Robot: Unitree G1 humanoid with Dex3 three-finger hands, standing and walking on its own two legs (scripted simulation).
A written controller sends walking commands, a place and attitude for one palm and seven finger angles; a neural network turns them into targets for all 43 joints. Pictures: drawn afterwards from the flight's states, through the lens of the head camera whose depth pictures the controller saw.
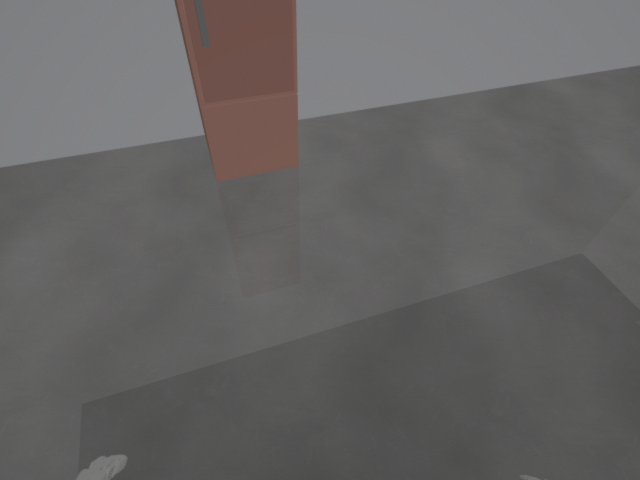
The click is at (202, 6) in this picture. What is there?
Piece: cupboard door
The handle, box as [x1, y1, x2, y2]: [194, 0, 209, 46]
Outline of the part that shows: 194,0 203,46 209,46 201,0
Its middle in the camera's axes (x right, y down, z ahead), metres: -0.41 -0.75 +1.31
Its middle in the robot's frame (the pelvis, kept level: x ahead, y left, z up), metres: +1.46 +0.49 -0.03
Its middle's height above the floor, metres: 0.74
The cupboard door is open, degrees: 0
